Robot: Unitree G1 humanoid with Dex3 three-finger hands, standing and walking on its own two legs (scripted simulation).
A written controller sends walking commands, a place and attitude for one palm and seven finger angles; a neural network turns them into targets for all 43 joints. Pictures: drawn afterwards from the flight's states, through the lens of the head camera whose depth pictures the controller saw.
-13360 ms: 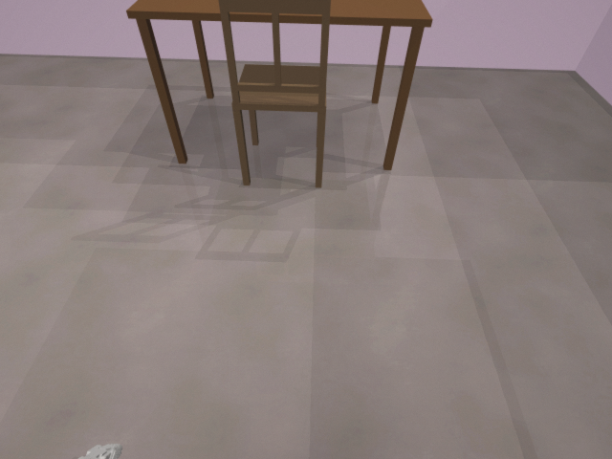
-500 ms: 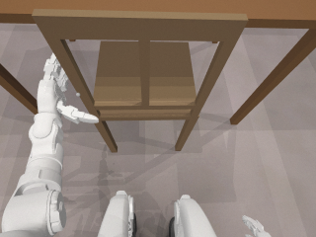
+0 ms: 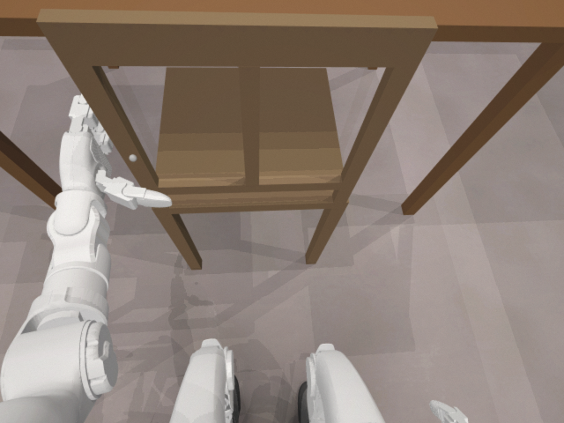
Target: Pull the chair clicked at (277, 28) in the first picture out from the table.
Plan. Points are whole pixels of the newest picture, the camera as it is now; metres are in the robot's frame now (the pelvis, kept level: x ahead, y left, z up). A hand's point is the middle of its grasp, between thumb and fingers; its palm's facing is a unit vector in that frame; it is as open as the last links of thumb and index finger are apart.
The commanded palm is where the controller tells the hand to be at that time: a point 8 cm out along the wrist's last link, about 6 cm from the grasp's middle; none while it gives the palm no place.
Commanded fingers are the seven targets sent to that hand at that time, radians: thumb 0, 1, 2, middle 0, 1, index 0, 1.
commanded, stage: push the fingers through the gap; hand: left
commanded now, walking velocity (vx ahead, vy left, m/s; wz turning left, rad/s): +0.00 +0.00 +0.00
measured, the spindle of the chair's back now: (251, 135) +0.51 +0.04 +0.03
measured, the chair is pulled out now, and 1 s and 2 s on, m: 0.00 0.00 0.03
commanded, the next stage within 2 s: hook a spindle and tug to test in 0.04 s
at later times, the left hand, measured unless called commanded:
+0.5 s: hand (133, 157) +0.47 +0.20 +0.03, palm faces +0.06 -1.00 -0.04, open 15.4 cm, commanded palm +0.45 +0.24 +0.04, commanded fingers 0.00 -0.28 0.40 -0.39 -1.12 -0.39 -1.12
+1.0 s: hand (135, 153) +0.48 +0.20 +0.03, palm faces +0.10 -0.99 -0.03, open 6.0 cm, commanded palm +0.45 +0.23 +0.04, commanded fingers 0.00 0.90 0.90 -0.50 -1.45 -0.50 -1.45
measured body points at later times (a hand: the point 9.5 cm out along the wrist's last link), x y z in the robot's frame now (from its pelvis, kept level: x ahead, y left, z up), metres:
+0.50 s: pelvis +0.00 +0.00 +0.00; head +0.15 +0.02 +0.42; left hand +0.46 +0.25 +0.04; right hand +0.08 -0.27 -0.12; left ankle +0.06 +0.11 -0.61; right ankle +0.02 -0.12 -0.61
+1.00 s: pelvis +0.01 +0.00 +0.00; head +0.16 +0.02 +0.43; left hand +0.47 +0.25 +0.04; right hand +0.07 -0.27 -0.12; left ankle +0.06 +0.11 -0.61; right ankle +0.02 -0.12 -0.61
